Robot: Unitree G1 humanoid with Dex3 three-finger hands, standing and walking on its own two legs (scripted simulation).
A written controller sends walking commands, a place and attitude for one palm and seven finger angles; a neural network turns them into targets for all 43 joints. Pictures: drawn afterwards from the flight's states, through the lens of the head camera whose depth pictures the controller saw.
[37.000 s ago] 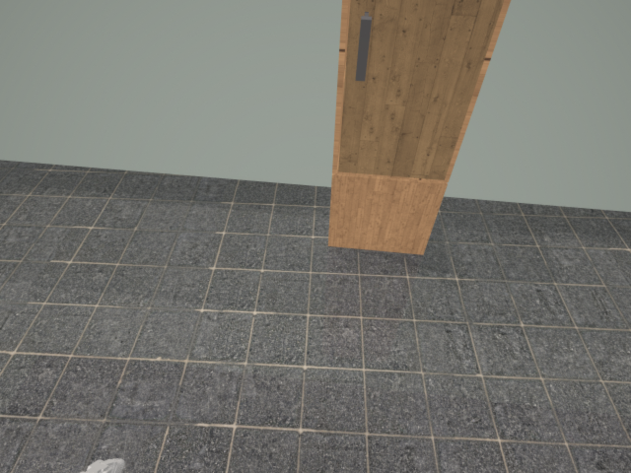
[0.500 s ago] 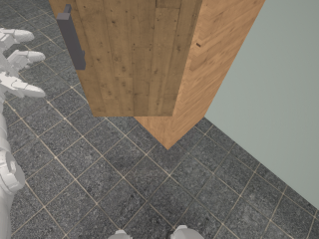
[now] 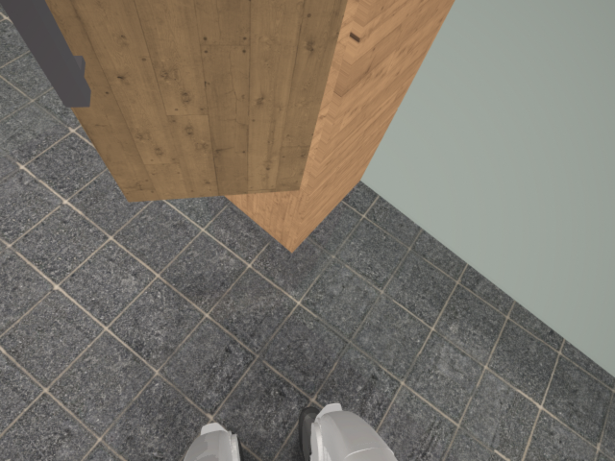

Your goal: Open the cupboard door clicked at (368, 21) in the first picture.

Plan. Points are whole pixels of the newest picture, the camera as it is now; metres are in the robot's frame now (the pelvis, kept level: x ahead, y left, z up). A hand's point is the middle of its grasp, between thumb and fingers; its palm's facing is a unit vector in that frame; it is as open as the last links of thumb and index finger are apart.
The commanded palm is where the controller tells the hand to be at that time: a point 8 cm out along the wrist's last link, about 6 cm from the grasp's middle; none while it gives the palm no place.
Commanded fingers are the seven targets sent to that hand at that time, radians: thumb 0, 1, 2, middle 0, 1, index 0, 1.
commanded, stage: move the hooked fingers beside the handle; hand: left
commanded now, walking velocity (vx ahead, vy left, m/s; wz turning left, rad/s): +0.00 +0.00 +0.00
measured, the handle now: (50, 29) +0.59 +0.21 +0.13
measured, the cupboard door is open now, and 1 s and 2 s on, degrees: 49 49 49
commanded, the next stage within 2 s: slide the fingers in behind the handle in 0.84 s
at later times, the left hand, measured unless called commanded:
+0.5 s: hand out of the picture +0.55 +0.29 +0.13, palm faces +0.03 -1.00 -0.01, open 14.0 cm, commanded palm +0.54 +0.32 +0.13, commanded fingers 0.00 -0.50 0.30 -0.30 -1.20 -0.30 -1.20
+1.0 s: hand out of the picture +0.55 +0.28 +0.13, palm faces +0.02 -1.00 +0.00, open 14.0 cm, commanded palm +0.54 +0.32 +0.12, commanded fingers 0.00 -0.50 0.30 -0.30 -1.20 -0.30 -1.20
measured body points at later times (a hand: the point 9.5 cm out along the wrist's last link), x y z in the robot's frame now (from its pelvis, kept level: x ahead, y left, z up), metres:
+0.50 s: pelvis +0.03 +0.00 +0.00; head +0.17 +0.03 +0.43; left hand +0.55 +0.34 +0.14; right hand -0.02 -0.27 -0.09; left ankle -0.02 +0.09 -0.70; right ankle +0.01 -0.13 -0.70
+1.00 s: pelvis +0.01 +0.00 +0.00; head +0.16 +0.04 +0.42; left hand +0.54 +0.34 +0.13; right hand -0.03 -0.27 -0.09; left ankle -0.02 +0.09 -0.70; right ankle +0.01 -0.13 -0.70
